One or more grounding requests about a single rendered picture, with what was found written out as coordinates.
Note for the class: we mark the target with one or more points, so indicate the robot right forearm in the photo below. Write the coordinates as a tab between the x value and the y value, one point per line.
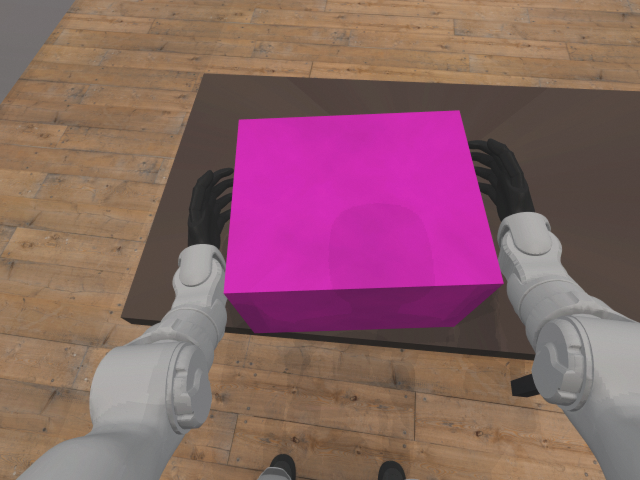
538	286

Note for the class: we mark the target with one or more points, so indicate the carton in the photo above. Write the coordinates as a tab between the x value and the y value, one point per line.
357	222

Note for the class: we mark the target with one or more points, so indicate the right robot upper arm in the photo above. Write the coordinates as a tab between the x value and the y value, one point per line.
590	368

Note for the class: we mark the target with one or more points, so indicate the table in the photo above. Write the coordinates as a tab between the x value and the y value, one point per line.
579	150

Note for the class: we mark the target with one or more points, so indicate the left robot upper arm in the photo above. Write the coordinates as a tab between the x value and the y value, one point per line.
145	399

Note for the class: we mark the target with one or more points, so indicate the robot left forearm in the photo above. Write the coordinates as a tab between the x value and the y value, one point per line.
198	314

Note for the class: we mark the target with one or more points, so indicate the right robot hand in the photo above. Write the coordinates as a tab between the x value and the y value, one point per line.
508	189

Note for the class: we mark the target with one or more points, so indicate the left robot hand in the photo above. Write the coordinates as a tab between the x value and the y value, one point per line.
205	223

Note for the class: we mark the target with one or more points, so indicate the left robot foot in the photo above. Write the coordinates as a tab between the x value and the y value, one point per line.
285	462

